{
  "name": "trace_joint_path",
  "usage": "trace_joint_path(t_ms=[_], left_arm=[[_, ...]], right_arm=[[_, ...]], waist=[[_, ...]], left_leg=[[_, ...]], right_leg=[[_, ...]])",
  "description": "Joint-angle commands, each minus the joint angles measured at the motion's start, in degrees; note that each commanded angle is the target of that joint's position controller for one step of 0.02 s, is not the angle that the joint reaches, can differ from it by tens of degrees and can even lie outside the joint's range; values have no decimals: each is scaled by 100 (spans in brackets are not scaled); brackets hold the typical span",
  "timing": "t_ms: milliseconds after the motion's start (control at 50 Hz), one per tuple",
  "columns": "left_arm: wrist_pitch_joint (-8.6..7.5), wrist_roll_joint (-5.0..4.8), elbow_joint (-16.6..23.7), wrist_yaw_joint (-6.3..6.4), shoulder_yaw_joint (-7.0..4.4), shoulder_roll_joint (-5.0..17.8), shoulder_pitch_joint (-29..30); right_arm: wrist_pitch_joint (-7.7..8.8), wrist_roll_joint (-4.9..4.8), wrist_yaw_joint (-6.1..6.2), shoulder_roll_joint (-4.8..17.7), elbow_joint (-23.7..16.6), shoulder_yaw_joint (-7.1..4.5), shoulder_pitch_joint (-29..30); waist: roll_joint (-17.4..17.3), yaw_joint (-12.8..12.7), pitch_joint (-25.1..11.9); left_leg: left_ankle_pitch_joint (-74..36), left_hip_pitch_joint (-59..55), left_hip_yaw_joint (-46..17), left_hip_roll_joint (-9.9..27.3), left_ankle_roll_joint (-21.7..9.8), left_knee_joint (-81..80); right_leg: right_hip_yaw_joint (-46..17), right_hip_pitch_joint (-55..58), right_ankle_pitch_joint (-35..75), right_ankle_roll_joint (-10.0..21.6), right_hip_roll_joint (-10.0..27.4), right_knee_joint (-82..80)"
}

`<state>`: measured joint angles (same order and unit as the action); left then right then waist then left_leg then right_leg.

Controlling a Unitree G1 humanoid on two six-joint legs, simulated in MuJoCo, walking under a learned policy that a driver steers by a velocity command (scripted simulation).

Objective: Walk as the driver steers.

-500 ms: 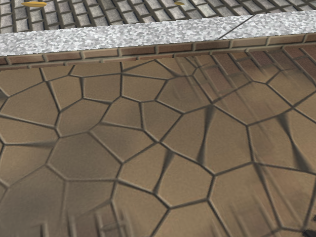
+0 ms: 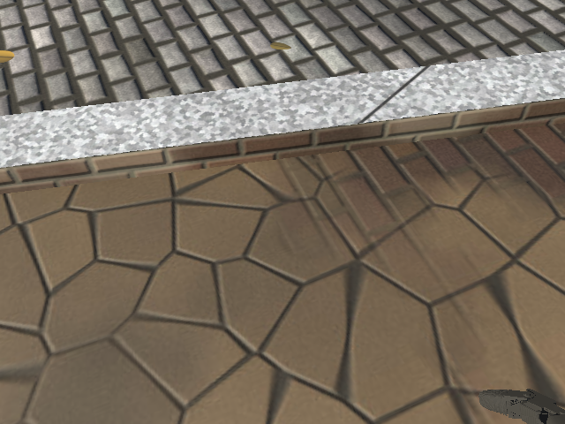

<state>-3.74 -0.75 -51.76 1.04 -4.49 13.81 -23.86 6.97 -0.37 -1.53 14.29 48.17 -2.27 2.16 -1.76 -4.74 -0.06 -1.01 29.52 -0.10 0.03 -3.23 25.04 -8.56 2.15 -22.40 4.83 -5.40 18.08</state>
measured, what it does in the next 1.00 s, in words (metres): walks ahead: left foot, then right foot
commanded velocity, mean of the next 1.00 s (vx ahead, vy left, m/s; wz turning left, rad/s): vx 0.39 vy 0.00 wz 0.15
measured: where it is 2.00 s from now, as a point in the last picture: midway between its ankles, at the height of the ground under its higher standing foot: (335, 388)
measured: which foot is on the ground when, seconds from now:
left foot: up 0.00-0.00, down 0.02-0.56, up 0.58-1.00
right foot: down 0.00-0.04, up 0.06-0.52, down 0.54-1.00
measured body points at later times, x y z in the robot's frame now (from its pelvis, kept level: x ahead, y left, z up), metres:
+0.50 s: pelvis +0.29 +0.00 +0.00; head +0.32 -0.01 +0.45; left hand +0.53 +0.21 -0.08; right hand +0.24 -0.27 -0.14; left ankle +0.15 +0.12 -0.73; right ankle +0.45 -0.13 -0.71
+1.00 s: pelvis +0.49 -0.02 +0.00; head +0.52 +0.00 +0.45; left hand +0.53 +0.28 -0.13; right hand +0.70 -0.24 -0.10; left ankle +0.56 +0.10 -0.72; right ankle +0.45 -0.13 -0.73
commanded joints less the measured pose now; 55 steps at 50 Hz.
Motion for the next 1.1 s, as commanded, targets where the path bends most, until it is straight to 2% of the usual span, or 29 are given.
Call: trace_joint_path(t_ms=[20, 40, 60, 80, 100, 140, 160, 200, 320, 400, 460, 500, 520, 540, 560, 580, 600, 620, 640, 680, 740, 820, 920, 1000, 1020, 1040, 1060, 1080, 1100], left_arm=[[8, 43, 259, 4, -142, 840, 138], [-28, 139, 386, -21, -58, 683, 194], [-112, 14, 252, -82, 104, 101, -676], [-181, -92, 217, -74, 14, 659, -368], [-231, -170, 421, -75, -59, 917, 283], [-250, -33, 538, -31, -84, 828, 816], [-225, 4, 554, -24, -99, 727, 727], [-159, 0, 547, -18, -66, 467, 603], [-137, 44, 900, -60, 51, 246, 1762], [-160, -38, 1103, -156, 92, 296, 2505], [-193, -47, 1269, -247, 75, 439, 2792], [-219, -31, 1217, -268, -1, 634, 2461], [-230, -14, 1025, -246, -112, 823, 1791], [-240, 50, 754, -195, -245, 1148, 731], [-205, 148, 620, -160, -380, 1690, -32], [-159, 73, 557, -166, -289, 1372, -235], [-158, 82, 611, -152, -163, 1048, 211], [-172, 107, 711, -140, -93, 888, 753], [-205, 137, 714, -173, -33, 692, 1169], [-274, 195, 688, -214, 7, 490, 1620], [-288, 234, 605, -123, -47, 686, 1792], [-135, 194, 499, 91, -86, 864, 1771], [95, 44, 350, 173, -156, 1097, 1587], [258, -101, 381, 219, -208, 1155, 1712], [268, -45, 314, 203, -194, 1067, 1382], [223, 205, 517, 152, -98, 816, 1386], [198, 238, 710, 84, -18, 645, 1347], [193, 87, 640, 11, -80, 886, 1567], [209, -31, 693, 14, -90, 886, 1805]], right_arm=[[147, 39, 14, 987, -68, -326, -951], [127, 87, 45, 1338, 113, -418, -2036], [38, 25, 8, 1470, 339, -483, -2548], [-6, -111, 1, 939, 373, -343, -2505], [-25, -112, 28, 753, 266, -285, -1951], [-34, 23, 17, 592, 123, -207, -1305], [-23, 86, 11, 544, 145, -171, -1264], [-27, 50, 2, 543, 235, -165, -1336], [-107, -42, 140, 889, 446, -246, -1763], [-158, -105, 146, 936, 672, -242, -2277], [-251, -109, 169, 1005, 798, -269, -2440], [-311, -109, 188, 1093, 804, -299, -2367], [-337, -113, 189, 1057, 780, -276, -2276], [-339, -49, 185, 895, 670, -202, -2198], [-254, -12, 159, 298, 560, -19, -2718], [-153, -69, 132, 325, 655, 2, -2831], [-118, -232, 132, 912, 563, -179, -2388], [-132, -254, 166, 934, 465, -200, -2044], [-189, -178, 213, 821, 479, -218, -1950], [-415, -124, 268, 579, 570, -260, -2245], [-624, -81, 288, 404, 355, -285, -2153], [-642, -18, 175, 340, 4, -266, -1563], [-706, -3, -14, 476, -435, -306, -944], [-711, -15, -88, 643, -544, -416, -1295], [-677, 16, -16, 1023, -478, -559, -1727], [-687, 73, 138, 1740, -517, -741, -2051], [-696, 175, 143, 1814, -656, -690, -1950], [-668, 114, 80, 1465, -746, -592, -1840], [-631, 48, 95, 1274, -820, -543, -1455]], waist=[[816, 865, -838], [233, 1246, -1640], [-1470, 978, -2323], [-965, 1157, -1872], [-569, 1105, -932], [84, 787, -130], [-48, 605, -137], [-238, 470, -123], [-162, 689, 116], [-172, 938, 267], [-213, 887, 341], [-292, 604, 139], [-251, 224, -243], [-93, -207, -978], [1008, -213, -1917], [1601, -249, -2458], [1138, -208, -1522], [883, -2, -860], [616, 225, -458], [752, 616, -246], [780, 806, -124], [684, 651, -177], [606, 444, -188], [562, 730, -304], [73, 861, -611], [-1217, 809, -1015], [-1583, 647, -1806], [-680, 838, -1848], [-423, 731, -1331]], left_leg=[[-2, -1968, -40, 85, -482, 109], [-187, -3784, -1156, 1049, -922, 348], [896, -5615, -3550, 2228, -1797, -132], [1956, -5388, -3975, 2131, -1579, -612], [1963, -4538, -3201, 1940, -1308, -818], [909, -3009, -2232, 1547, -1141, -1186], [491, -2657, -1938, 1398, -1089, -1301], [49, -2331, -1521, 1265, -1103, -1514], [-640, -2017, -535, 924, -881, -1789], [-325, -2406, -487, 1043, -800, -1706], [-601, -3098, -609, 1377, -705, -1361], [-1528, -3234, -630, 1414, -586, -831], [-2212, -3069, -511, 1206, -475, -104], [-1797, -2263, -341, 891, -310, 1160], [372, 61, 128, 56, 114, 3412], [3434, 871, -505, -206, 129, 4481], [3268, 1257, -749, 68, 88, 4937], [2841, 1166, -583, 309, 102, 4844], [2560, 872, -512, 468, 170, 4544], [2280, 116, -480, 641, 255, 4180], [1668, 143, -356, 576, 393, 3798], [487, -41, -84, 566, 430, 2355], [731, -13, 123, 448, 293, 1500], [912, -715, 456, 70, -81, 498], [-630, -1639, 130, 58, -326, 0], [-3746, -2959, -1558, 1277, -940, 202], [-3631, -3868, -3377, 2282, -2233, -31], [-2787, -3571, -3021, 2086, -2053, -246], [-1994, -3099, -2418, 1771, -1694, -327]], right_leg=[[-440, -276, 5532, 304, 1302, 1564], [-215, -1521, 3945, 121, 847, 3143], [124, -3637, -402, -305, -9, 5100], [-269, -4356, -1003, -222, 239, 5696], [-112, -4697, -476, -196, 523, 5708], [255, -4339, 292, -248, 968, 5132], [277, -4017, 435, -262, 1111, 4930], [391, -3814, 484, -325, 1228, 4491], [751, -3721, 2260, -489, 1177, 2282], [837, -3509, 2814, -443, 963, 1425], [767, -3663, 2296, -263, 920, 1116], [854, -2982, 1901, -111, 760, 933], [961, -1995, 1937, 26, 629, 775], [632, -337, 2180, 273, 1001, 1049], [-1466, 2099, 1695, 1009, 2497, 1007], [-3041, 2361, 1000, 1274, 3051, 250], [-2363, 1527, 1214, 1020, 2883, 93], [-1455, 573, 2193, 851, 2701, 4], [-741, -228, 3144, 749, 2449, -140], [196, -1184, 4106, 594, 2124, -345], [924, -1578, 4738, 714, 2078, -541], [1616, -1426, 4412, 640, 1930, -558], [1671, -664, 4190, 586, 2232, -121], [1800, -488, 4589, 184, 2156, 1205], [1980, -830, 4142, -185, 1737, 2209], [2147, -2328, 1485, -663, 1119, 3987], [1266, -3665, -1957, -888, 203, 5464], [463, -3847, -1777, -791, 471, 5775], [445, -4041, -1300, -698, 616, 5634]])
Velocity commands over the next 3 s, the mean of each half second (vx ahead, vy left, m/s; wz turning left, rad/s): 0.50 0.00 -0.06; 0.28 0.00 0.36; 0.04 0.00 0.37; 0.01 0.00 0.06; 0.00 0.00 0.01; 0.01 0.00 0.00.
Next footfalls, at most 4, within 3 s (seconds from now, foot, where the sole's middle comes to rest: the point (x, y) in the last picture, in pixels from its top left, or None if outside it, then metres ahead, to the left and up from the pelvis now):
0.02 left None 0.19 0.12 -0.77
0.54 right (383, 423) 0.49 -0.13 -0.77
1.02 left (279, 388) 0.55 0.11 -0.77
1.44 right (378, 359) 0.64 -0.12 -0.77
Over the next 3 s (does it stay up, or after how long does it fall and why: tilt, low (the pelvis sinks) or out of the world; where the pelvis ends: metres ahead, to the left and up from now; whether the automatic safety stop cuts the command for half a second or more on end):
stays up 0.57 -0.03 0.01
